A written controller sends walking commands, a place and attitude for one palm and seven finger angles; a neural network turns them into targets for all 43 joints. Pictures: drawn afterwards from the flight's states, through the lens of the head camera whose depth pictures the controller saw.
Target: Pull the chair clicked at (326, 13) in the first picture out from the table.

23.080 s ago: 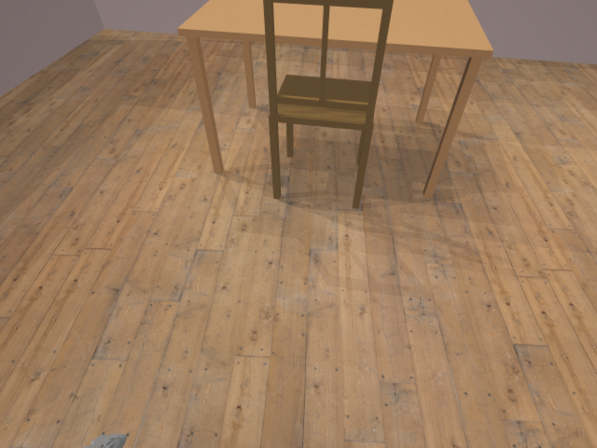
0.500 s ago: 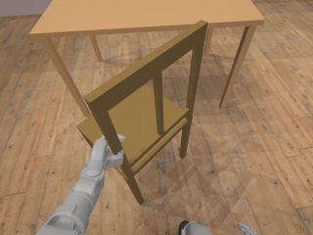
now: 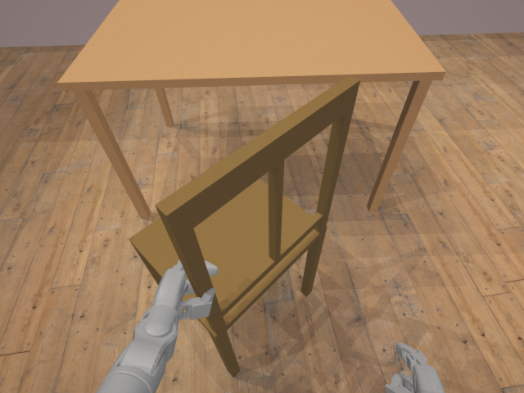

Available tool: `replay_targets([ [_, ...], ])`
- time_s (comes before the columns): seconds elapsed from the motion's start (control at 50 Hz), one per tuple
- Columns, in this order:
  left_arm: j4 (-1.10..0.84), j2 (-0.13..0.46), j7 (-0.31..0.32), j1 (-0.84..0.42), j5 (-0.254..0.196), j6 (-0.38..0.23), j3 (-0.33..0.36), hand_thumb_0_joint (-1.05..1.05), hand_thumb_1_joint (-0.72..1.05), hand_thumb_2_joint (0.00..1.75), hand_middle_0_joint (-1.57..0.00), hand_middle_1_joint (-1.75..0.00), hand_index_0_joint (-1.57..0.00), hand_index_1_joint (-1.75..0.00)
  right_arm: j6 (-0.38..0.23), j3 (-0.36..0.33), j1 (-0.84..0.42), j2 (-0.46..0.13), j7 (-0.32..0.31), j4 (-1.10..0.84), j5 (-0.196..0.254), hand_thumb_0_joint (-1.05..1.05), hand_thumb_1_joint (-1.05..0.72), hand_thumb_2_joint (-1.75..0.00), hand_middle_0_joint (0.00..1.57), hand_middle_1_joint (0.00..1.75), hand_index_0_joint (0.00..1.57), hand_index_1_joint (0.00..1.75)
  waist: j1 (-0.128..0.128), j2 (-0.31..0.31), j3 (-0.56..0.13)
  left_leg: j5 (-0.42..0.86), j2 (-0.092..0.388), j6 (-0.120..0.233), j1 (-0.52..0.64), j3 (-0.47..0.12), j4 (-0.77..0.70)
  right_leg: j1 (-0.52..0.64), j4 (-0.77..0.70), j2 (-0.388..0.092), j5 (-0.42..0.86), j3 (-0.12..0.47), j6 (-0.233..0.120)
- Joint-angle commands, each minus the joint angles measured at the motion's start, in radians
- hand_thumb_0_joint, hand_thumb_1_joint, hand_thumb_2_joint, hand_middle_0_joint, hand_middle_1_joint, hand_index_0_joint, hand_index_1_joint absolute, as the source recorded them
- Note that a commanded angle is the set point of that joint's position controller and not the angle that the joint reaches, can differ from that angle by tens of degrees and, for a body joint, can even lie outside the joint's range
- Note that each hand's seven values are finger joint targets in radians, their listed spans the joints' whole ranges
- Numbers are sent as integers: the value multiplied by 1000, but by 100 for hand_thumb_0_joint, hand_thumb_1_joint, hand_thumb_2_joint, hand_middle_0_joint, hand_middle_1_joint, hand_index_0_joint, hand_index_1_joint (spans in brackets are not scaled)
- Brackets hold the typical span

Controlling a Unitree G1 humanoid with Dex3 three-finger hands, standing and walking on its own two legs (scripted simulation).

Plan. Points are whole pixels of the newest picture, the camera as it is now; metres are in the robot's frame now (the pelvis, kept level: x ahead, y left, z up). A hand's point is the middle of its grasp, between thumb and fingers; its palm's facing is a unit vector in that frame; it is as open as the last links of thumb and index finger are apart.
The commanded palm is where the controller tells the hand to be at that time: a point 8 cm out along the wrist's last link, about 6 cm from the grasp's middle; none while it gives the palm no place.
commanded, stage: stop walking, hand still on the chair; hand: left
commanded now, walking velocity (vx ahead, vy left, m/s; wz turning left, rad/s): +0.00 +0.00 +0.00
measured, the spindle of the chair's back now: (275, 216) +0.45 -0.01 -0.05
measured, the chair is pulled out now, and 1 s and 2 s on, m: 0.46 0.46 0.46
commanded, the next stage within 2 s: open the thumb and straighten the fingers in 0.28 s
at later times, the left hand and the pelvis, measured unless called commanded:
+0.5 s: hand (203, 299) +0.28 +0.12 -0.06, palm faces -0.06 -0.97 -0.23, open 6.4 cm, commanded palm +0.26 +0.17 -0.04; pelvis +0.00 -0.01 -0.01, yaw +2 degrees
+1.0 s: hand (196, 299) +0.29 +0.13 -0.07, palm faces -0.07 -0.98 -0.21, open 16.0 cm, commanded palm +0.27 +0.18 -0.04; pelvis +0.01 +0.01 -0.03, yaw +3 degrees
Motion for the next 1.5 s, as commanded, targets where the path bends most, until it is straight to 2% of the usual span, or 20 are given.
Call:
replay_targets([
  [0.0,-295,109,9,-244,-22,-95,78,0,90,90,-50,-145,-50,-145,-31,-44,-25,-117,-4,-118,-6,0,-90,-90,20,30,20,30,10,-1,-283,348,88,25,-27,-68,-61,252,-3,-92,362,95,-52],
  [0.3,-328,112,17,-221,-25,-101,76,0,90,90,-50,-145,-50,-145,-15,-38,-35,-109,-2,-129,-6,0,-90,-90,20,30,20,30,13,-28,-285,279,80,31,-29,-67,-66,265,-27,-96,288,97,-52],
  [0.36,-254,100,18,-133,-25,-95,83,0,90,90,-50,-145,-50,-145,-11,-42,-26,-110,-2,-125,-8,0,-90,-90,20,30,20,30,16,-53,-286,270,81,31,-34,-68,-61,267,-30,-97,272,99,-53],
  [0.38,-113,4,-2,-23,-16,-33,-20,0,78,84,-50,-145,-50,-145,-19,-54,-4,-165,39,-98,35,0,-90,-90,20,30,20,30,-49,-138,-239,186,25,39,-169,-37,-16,155,8,-41,179,13,-28],
  [0.42,-251,95,-8,-141,-28,-29,63,0,54,73,-50,-145,-50,-145,-27,-60,-18,-173,61,-118,34,0,-90,-90,20,30,20,30,-24,-164,-255,103,11,46,-251,-35,6,135,21,-37,93,19,-29],
  [0.44,-316,165,-6,-189,-22,-32,110,0,42,67,-50,-145,-50,-145,-40,-69,-21,-173,67,-122,33,0,-90,-90,20,30,20,30,-25,-127,-293,70,-3,50,-269,-35,25,132,29,-36,49,33,-23],
  [0.46,-309,142,-14,-124,-24,-22,105,0,30,61,-50,-145,-50,-145,-52,-71,-25,-168,73,-131,28,0,-90,-90,20,30,20,30,-6,-93,-297,58,-9,51,-286,-28,37,126,34,-35,23,34,-23],
  [0.52,-355,112,-37,-169,-26,3,69,0,-7,43,-50,-145,-50,-145,-78,-63,-18,-166,84,-135,26,0,-90,-90,20,30,20,30,-26,-33,-280,28,-19,50,-330,-30,68,74,50,-32,-15,30,-25],
  [0.58,-370,103,-55,-132,-21,23,64,0,-43,26,-47,-138,-47,-138,-99,-68,-2,-170,86,-143,18,0,-90,-90,20,30,20,30,-19,-2,-308,50,-24,48,-349,-26,101,54,87,-28,7,16,-24],
  [0.6,-361,141,-55,-132,-18,31,97,0,-55,20,-45,-130,-45,-130,-104,-71,5,-177,84,-143,17,0,-90,-90,20,30,20,30,-19,4,-307,50,-23,45,-357,-32,108,46,98,-27,6,11,-26],
  [0.62,-376,95,-62,-119,-20,38,61,0,-55,20,-43,-123,-43,-123,-110,-69,4,-175,85,-151,16,0,-90,-90,20,30,20,30,-20,-11,-319,55,-25,45,-363,-27,115,40,107,-26,12,8,-21],
  [0.72,-408,80,-64,-99,-32,65,64,0,-55,20,-30,-87,-30,-87,-137,-74,16,-188,77,-172,13,0,-90,-90,20,30,20,30,-20,-107,-336,45,-25,44,-398,-40,141,11,140,-21,-6,-9,-13],
  [0.84,-480,141,-44,-147,-12,75,110,0,-55,20,-15,-43,-15,-43,-154,-75,34,-191,64,-174,5,0,-90,-90,20,30,20,30,-22,-79,-375,84,-30,45,-397,-45,180,-5,182,-20,28,-9,-11],
  [0.88,-434,103,-46,-36,-7,85,96,0,-55,20,-10,-29,-10,-29,-160,-74,42,-181,67,-177,2,0,-90,-90,20,30,20,30,-13,-77,-378,107,-31,41,-410,-40,198,-8,201,-18,61,-12,-12],
  [0.96,-525,111,-52,-22,5,91,83,0,-55,20,0,0,0,0,-161,-73,42,-180,72,-193,-1,0,-90,-90,20,30,20,30,-14,-30,-411,167,-28,36,-393,-46,221,-15,228,-20,124,-15,-18],
  [1.16,-627,63,-48,24,4,134,18,0,-55,20,0,0,0,0,-182,-68,58,-180,63,-208,-6,0,-90,-90,20,30,20,30,-40,-58,-390,236,-23,35,-383,-69,260,-58,256,-17,175,-40,-17],
  [1.18,-628,75,-46,37,4,140,28,0,-55,20,0,0,0,0,-183,-67,56,-181,62,-211,-6,0,-90,-90,20,30,20,30,-37,-53,-390,228,-24,35,-387,-68,262,-57,258,-17,170,-40,-18],
  [1.2,-569,152,-45,107,8,148,119,0,-55,20,0,0,0,0,-178,-68,61,-189,59,-209,-7,0,-90,-90,20,30,20,30,-17,-89,-370,224,-27,34,-428,-68,266,-45,266,-14,179,-41,-23],
  [1.34,-777,77,-55,318,21,152,14,0,-55,20,0,0,0,0,-182,-65,39,-168,71,-286,-3,0,-90,-90,20,30,20,30,-2,-7,-406,275,-22,30,-404,-65,278,-40,287,-21,189,-37,-27],
  [1.48,-896,84,-30,439,32,149,-8,0,-55,20,0,0,0,0,-207,-61,51,-164,55,-305,-5,0,-90,-90,20,30,20,30,-22,-60,-331,194,-29,35,-443,-79,304,-104,294,-13,117,-47,-21],
])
